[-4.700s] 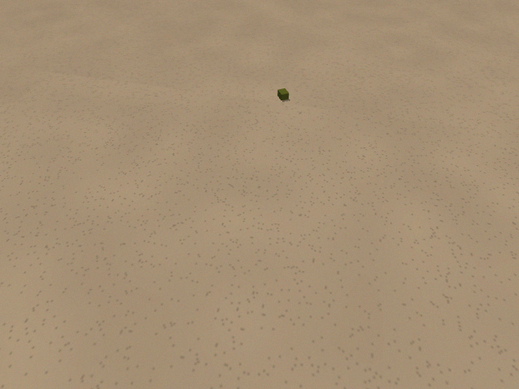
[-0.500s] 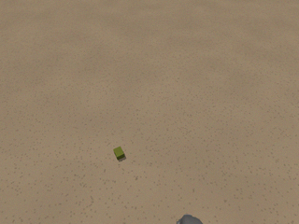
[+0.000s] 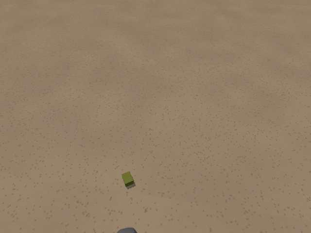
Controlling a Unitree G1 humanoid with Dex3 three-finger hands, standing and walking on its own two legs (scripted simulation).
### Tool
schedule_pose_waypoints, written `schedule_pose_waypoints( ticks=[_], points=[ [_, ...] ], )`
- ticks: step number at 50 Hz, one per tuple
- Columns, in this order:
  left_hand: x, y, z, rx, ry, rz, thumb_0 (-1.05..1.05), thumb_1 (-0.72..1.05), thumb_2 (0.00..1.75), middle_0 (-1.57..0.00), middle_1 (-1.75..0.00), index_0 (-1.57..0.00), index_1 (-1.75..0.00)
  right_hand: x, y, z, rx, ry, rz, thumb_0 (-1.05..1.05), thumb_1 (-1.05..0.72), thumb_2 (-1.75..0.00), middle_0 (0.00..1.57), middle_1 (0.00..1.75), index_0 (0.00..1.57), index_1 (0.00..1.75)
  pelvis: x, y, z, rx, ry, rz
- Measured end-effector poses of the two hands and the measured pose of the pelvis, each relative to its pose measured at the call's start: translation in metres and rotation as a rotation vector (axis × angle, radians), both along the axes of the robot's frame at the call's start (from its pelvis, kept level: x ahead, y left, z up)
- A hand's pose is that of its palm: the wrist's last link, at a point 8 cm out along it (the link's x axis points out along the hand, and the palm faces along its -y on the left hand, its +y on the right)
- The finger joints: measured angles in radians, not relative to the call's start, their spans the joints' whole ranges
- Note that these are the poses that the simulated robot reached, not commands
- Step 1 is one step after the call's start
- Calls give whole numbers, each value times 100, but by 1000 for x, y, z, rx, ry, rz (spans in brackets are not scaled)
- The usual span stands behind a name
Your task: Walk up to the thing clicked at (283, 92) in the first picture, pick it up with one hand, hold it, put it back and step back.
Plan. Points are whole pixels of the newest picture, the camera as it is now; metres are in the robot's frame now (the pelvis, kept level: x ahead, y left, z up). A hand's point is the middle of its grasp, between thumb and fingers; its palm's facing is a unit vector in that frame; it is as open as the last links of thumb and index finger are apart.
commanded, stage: walk up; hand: left
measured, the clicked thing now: (127, 178) +0.57 +0.23 -0.74
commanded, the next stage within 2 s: stand in 1.98 s
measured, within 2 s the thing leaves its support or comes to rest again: neither
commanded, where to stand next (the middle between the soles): +0.18 +0.00 m, yaw -2 degrees
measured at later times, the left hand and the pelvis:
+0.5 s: hand out of the picture +0.12 +0.30 -0.16, palm faces -0.08 -0.92 -0.39, open 7.4 cm; pelvis +0.06 +0.03 -0.01, yaw -3 degrees
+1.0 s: hand (76, 220) +0.18 +0.26 -0.14, palm faces -0.09 -0.95 -0.30, open 7.4 cm; pelvis +0.07 +0.02 +0.02, yaw -3 degrees
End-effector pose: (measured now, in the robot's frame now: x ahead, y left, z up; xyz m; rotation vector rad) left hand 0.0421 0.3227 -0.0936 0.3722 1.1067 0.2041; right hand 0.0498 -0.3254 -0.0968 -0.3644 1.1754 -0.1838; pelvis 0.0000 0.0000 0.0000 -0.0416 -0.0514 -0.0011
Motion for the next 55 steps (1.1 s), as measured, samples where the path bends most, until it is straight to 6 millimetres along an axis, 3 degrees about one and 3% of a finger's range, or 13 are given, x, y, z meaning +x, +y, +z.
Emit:
schedule_pose_waypoints(
  ticks=[5,13,21,26,34,45,55],
  points=[
    [25,26,-30,-22,62,13,1,90,90,-21,-30,-20,-30,29,24,8,-60,-43,-10,1,-91,-90,20,30,20,30,27,25,-10,27,-6,-10],
    [61,30,-30,-60,101,-8,1,91,90,-21,-30,-20,-30,48,54,22,-59,-42,-30,1,-90,-90,20,30,21,30,49,41,4,14,-8,-17],
    [72,28,-30,-20,145,0,1,91,90,-21,-30,-20,-30,72,56,-4,-19,-63,-40,1,-90,-90,20,30,21,30,58,39,-6,43,-6,-49],
    [77,16,-24,5,130,-5,1,91,90,-21,-30,-20,-30,85,54,-24,33,-75,-58,1,-90,-90,20,30,21,30,56,30,-10,28,-12,-55],
    [102,-3,-11,-26,71,-35,1,90,90,-21,-30,-20,-30,77,58,-24,77,-42,-61,1,-90,-90,20,30,21,30,56,25,1,54,-11,-57],
    [133,-16,-13,-83,54,-49,1,90,90,-21,-30,-20,-30,54,39,-4,13,50,-103,1,-90,-90,20,30,21,30,68,22,13,46,7,-58],
    [136,-15,-14,-84,98,-30,1,91,90,-21,-30,-20,-30,70,37,0,0,43,-116,1,-90,-90,20,30,21,30,78,22,17,44,9,-58]
  ],
)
